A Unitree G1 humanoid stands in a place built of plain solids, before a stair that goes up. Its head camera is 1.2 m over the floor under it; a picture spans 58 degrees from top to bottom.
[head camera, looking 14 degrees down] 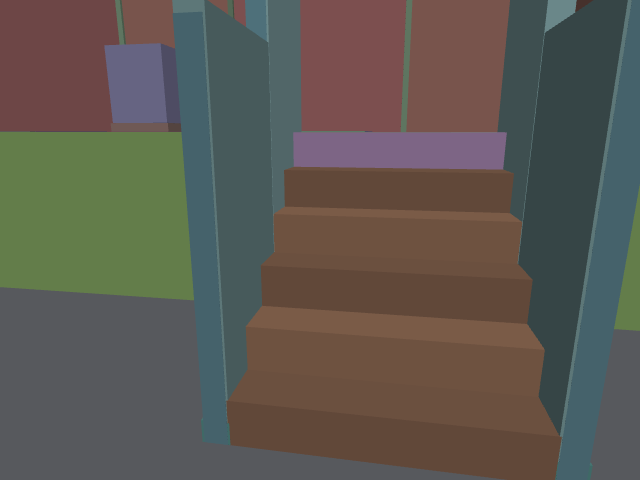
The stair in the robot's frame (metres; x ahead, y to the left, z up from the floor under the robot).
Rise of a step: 0.20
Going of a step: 0.23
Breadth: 1.20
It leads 10 degrees to the right of straight ahead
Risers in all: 6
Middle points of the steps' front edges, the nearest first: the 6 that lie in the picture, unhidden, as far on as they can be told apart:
1.36 -0.23 0.20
1.59 -0.27 0.40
1.82 -0.31 0.60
2.05 -0.35 0.80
2.28 -0.39 1.00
2.51 -0.43 1.20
